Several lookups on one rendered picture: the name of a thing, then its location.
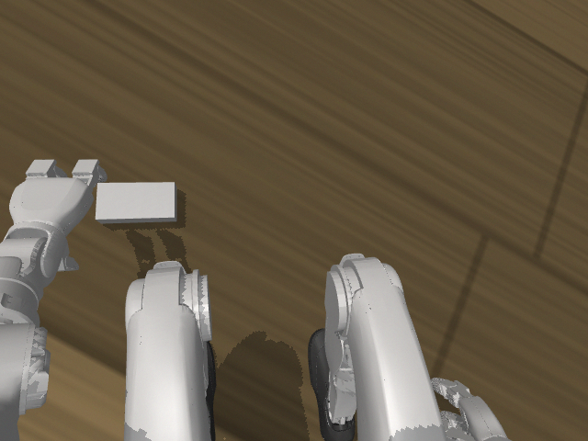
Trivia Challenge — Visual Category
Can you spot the left robot hand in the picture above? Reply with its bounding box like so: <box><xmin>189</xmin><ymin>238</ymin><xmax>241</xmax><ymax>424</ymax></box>
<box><xmin>9</xmin><ymin>160</ymin><xmax>107</xmax><ymax>272</ymax></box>

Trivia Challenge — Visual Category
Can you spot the left robot arm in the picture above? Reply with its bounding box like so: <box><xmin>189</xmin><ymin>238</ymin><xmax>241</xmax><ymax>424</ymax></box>
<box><xmin>0</xmin><ymin>221</ymin><xmax>67</xmax><ymax>441</ymax></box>

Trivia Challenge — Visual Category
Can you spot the right robot foot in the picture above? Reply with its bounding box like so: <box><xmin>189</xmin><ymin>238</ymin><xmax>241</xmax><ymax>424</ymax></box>
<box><xmin>308</xmin><ymin>328</ymin><xmax>355</xmax><ymax>441</ymax></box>

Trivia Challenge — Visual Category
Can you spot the right robot hand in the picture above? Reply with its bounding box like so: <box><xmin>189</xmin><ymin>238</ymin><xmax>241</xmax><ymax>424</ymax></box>
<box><xmin>431</xmin><ymin>378</ymin><xmax>507</xmax><ymax>441</ymax></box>

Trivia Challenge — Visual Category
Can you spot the small box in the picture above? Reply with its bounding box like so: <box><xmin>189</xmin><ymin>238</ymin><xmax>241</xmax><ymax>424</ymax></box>
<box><xmin>96</xmin><ymin>182</ymin><xmax>177</xmax><ymax>223</ymax></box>

